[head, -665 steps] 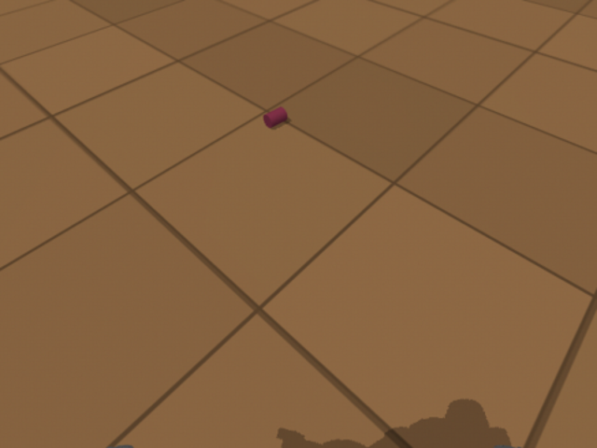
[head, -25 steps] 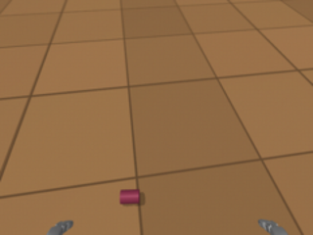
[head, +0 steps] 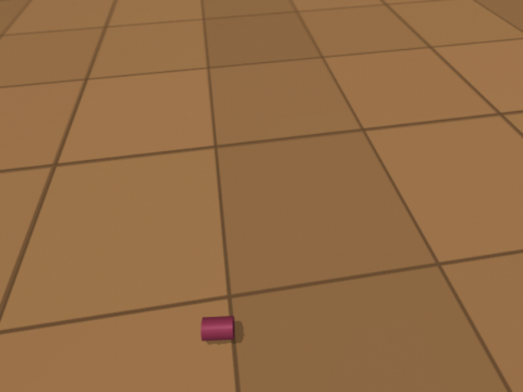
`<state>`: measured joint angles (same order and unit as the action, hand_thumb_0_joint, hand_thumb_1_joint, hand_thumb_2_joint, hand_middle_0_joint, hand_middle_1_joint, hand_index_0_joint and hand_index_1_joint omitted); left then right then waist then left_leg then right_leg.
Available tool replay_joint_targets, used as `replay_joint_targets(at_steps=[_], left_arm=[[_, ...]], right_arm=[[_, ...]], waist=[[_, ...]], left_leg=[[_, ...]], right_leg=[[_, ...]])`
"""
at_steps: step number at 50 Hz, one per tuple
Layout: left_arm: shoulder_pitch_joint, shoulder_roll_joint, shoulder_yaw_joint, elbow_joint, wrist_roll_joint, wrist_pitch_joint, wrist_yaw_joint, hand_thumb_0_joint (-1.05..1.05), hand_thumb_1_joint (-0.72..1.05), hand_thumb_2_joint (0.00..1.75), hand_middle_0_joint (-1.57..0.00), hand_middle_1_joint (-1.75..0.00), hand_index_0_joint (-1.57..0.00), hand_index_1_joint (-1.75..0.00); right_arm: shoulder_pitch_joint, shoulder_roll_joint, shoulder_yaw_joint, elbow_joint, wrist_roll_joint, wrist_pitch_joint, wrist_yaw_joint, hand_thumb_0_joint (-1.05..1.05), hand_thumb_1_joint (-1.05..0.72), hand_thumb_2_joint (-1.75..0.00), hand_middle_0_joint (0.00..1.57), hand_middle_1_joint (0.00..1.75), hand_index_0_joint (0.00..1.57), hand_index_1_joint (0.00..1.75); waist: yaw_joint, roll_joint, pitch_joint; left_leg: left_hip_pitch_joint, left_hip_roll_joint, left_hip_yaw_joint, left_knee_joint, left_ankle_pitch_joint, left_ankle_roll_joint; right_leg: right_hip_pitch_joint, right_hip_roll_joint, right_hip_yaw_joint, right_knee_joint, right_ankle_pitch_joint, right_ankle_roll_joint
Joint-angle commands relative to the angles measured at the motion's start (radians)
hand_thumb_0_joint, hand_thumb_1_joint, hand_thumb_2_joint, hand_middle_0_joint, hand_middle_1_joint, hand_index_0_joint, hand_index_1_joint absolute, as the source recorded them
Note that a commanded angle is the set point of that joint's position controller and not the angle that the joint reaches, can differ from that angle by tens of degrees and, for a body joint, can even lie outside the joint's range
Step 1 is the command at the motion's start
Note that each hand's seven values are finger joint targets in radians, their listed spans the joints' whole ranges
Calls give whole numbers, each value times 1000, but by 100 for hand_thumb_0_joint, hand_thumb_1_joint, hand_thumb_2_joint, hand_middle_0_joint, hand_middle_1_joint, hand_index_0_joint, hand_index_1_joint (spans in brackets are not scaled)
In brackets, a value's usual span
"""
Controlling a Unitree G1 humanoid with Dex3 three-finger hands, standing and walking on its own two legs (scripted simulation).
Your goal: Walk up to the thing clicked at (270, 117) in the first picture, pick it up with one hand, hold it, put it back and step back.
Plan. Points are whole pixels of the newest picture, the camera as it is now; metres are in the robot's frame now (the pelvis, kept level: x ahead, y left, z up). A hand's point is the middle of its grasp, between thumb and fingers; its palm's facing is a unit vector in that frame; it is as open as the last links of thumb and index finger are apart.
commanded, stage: walk up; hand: left
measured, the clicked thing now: (218, 328) +0.42 +0.19 -0.74
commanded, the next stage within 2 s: stand in 0.26 s
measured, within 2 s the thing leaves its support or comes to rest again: neither
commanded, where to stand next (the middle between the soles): +0.02 -0.02 m, yaw +1 degrees
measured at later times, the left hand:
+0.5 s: hand out of the picture +0.08 +0.25 -0.15, palm faces -0.01 -0.94 -0.34, open 7.4 cm
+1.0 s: hand out of the picture +0.08 +0.26 -0.15, palm faces +0.00 -0.94 -0.35, open 7.4 cm
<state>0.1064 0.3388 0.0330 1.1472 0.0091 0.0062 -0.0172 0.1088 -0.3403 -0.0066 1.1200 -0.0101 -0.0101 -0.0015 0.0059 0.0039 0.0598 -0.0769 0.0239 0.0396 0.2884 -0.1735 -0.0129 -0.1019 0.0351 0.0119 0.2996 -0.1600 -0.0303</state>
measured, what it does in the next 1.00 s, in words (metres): stands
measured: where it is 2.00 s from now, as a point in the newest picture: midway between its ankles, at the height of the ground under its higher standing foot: outside the picture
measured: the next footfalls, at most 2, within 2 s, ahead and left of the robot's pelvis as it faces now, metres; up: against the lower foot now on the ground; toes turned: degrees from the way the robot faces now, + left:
none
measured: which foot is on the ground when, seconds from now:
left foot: down 0.00-1.00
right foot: down 0.00-1.00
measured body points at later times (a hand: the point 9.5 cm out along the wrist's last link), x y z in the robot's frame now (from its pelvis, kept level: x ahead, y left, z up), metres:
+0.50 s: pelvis +0.00 +0.00 +0.00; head +0.01 -0.01 +0.45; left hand +0.08 +0.30 -0.13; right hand +0.07 -0.30 -0.14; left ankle -0.01 +0.13 -0.75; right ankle +0.00 -0.10 -0.75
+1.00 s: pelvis +0.01 +0.00 +0.00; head +0.02 +0.00 +0.45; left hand +0.08 +0.31 -0.13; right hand +0.09 -0.30 -0.13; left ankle -0.01 +0.13 -0.75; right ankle +0.00 -0.10 -0.75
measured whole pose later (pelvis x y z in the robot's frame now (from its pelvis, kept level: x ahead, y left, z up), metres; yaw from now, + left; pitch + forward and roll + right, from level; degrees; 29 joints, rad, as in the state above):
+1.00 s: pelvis +0.01 +0.00 +0.00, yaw +1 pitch -2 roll +0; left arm 0.11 0.35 0.00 1.13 0.01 -0.02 0.00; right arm 0.11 -0.35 0.01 1.12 -0.01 -0.01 0.00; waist 0.00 0.01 0.04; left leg -0.08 0.02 0.02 0.29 -0.18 -0.01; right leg -0.09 0.03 0.00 0.29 -0.17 -0.03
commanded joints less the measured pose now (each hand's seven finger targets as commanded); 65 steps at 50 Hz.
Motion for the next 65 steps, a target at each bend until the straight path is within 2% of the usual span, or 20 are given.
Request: replay_joint_targets(at_steps=[1, 6, 12, 13, 16, 18, 30, 48, 60, 65], left_arm=[[-52, 210, 36, -70, 1, -20, 17, 0, 90, 90, -20, -30, -20, -30], [-48, 211, 40, -70, 1, -20, 17, 0, 90, 90, -20, -30, -20, -30], [-48, 208, 39, -74, 3, -21, 15, 0, 90, 90, -20, -30, -20, -30], [-38, 215, 29, -74, 2, -31, 18, 0, 90, 90, -20, -30, -20, -30], [-45, 226, 25, -72, 3, -37, 22, 0, 90, 90, -20, -30, -20, -30], [-43, 217, 19, -77, 5, -39, 23, 0, 90, 90, -20, -30, -20, -30], [-36, 225, 9, -77, -2, -47, 27, 0, 90, 90, -20, -30, -20, -30], [-26, 229, 3, -75, 0, -49, 32, 0, 90, 90, -20, -30, -20, -30], [-21, 227, 3, -71, -1, -47, 30, 0, 90, 90, -20, -30, -20, -30], [-23, 226, 3, -70, 0, -47, 30, 0, 90, 90, -20, -30, -20, -30]], right_arm=[[-44, -215, -48, -61, 1, -29, -15, 0, -90, -90, 20, 30, 20, 30], [-40, -207, -44, -59, 2, -29, -14, 0, -90, -90, 20, 30, 20, 30], [-38, -213, -42, -58, 0, -34, -14, 0, -90, -90, 20, 30, 20, 30], [-36, -204, -35, -51, -5, -29, -14, 0, -90, -90, 20, 30, 20, 30], [-32, -200, -33, -51, -3, -25, -11, 0, -90, -90, 20, 30, 20, 30], [-33, -216, -36, -52, -3, -25, -9, 0, -90, -90, 20, 30, 20, 30], [-15, -219, -29, -49, -3, -27, -9, 0, -90, -90, 20, 30, 20, 30], [-20, -219, -27, -54, 0, -22, -10, 0, -90, -90, 20, 30, 20, 30], [-22, -222, -27, -54, 0, -23, -8, 0, -90, -90, 20, 30, 20, 30], [-23, -223, -27, -55, 1, -23, -9, 0, -90, -90, 20, 30, 20, 30]], waist=[[-11, -15, -79], [-7, -16, -61], [-7, 0, -93], [-5, 34, -93], [-9, 3, -67], [-8, 2, -73], [-9, -3, -99], [-10, 4, -101], [-6, 8, -80], [-6, 4, -85]], left_leg=[[20, 112, -94, -33, 69, 37], [10, 106, -93, -29, 54, 35], [13, 118, -93, -38, 74, 38], [13, 116, -103, -35, 55, 33], [1, 115, -109, -37, 34, 32], [0, 116, -111, -32, 43, 34], [16, 122, -115, -30, 138, 34], [27, 122, -119, -20, 166, 35], [19, 120, -124, -31, 125, 35], [13, 120, -128, -28, 143, 39]], right_leg=[[-6, -154, 123, -56, 138, -9], [-26, -152, 133, -66, 104, -7], [-3, -152, 132, -51, 144, -7], [4, -163, 137, -63, 117, -2], [-19, -158, 135, -73, 70, -1], [-17, -159, 131, -73, 94, 1], [25, -167, 113, -43, 205, 2], [26, -168, 102, -42, 225, 5], [11, -164, 102, -52, 158, 4], [25, -168, 104, -49, 187, 4]])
